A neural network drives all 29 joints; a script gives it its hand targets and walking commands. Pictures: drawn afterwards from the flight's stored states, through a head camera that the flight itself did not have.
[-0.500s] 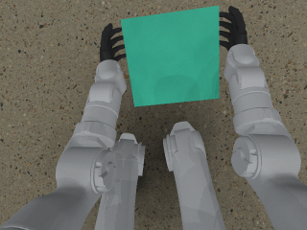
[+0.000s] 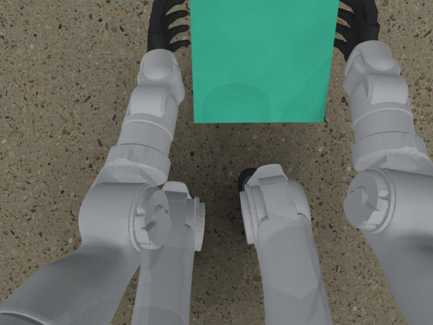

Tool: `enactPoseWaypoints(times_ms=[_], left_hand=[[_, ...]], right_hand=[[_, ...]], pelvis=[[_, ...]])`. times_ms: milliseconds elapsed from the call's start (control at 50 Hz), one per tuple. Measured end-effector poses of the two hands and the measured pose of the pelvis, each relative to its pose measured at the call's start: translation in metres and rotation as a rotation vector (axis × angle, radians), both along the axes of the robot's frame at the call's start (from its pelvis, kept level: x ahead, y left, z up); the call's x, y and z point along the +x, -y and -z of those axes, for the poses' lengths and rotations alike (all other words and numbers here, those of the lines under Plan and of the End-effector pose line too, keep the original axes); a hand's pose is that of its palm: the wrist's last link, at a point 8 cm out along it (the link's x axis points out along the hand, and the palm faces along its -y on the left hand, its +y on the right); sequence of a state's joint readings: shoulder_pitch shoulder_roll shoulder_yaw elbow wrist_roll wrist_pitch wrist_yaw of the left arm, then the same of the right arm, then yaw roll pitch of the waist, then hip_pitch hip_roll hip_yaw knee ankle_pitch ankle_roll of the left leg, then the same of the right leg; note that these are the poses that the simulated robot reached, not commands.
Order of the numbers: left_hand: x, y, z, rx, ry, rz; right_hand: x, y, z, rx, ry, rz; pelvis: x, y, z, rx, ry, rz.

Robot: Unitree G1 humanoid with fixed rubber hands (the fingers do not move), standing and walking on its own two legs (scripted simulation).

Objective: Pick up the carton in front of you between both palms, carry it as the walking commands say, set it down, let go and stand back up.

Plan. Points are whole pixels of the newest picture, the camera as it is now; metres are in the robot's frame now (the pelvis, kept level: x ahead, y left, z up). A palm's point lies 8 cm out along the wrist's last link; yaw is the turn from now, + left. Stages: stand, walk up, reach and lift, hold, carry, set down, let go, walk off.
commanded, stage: set down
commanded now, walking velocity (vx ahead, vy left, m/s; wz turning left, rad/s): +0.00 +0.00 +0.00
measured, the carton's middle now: (250, 59) +0.51 -0.14 -0.25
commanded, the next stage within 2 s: none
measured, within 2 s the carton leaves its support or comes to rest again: rests again in 0.52 s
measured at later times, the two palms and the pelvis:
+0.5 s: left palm (158, 42) +0.54 +0.01 -0.16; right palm (350, 34) +0.50 -0.29 -0.16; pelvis +0.01 +0.00 +0.00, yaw +0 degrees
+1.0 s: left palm (140, 82) +0.50 +0.07 -0.22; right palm (347, 85) +0.43 -0.31 -0.22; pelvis +0.00 +0.00 -0.02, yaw +0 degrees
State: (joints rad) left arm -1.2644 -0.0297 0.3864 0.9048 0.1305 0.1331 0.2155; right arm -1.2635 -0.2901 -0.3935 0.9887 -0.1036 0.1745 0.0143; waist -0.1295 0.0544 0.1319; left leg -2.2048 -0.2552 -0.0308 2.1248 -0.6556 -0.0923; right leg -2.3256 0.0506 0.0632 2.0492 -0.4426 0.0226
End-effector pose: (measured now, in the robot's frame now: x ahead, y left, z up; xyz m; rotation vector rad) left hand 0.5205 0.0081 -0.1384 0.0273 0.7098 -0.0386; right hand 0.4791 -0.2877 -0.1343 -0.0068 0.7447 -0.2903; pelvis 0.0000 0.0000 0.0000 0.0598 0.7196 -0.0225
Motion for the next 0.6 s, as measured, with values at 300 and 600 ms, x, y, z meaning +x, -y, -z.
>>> enactPoseWaypoints(times_ms=[300, 600], left_hand=[[0.013, -0.004, 0.011, -0.015, 0.018, 0.06], [0.022, -0.016, 0.037, -0.015, -0.003, 0.061]], right_hand=[[0.012, 0.003, 0.008, -0.017, -0.007, -0.023], [0.024, -0.006, 0.035, 0.002, -0.025, -0.054]], pelvis=[[0.002, -0.003, 0.004, -0.019, -0.018, -0.008], [0.017, -0.001, 0.005, -0.017, -0.053, -0.016]])
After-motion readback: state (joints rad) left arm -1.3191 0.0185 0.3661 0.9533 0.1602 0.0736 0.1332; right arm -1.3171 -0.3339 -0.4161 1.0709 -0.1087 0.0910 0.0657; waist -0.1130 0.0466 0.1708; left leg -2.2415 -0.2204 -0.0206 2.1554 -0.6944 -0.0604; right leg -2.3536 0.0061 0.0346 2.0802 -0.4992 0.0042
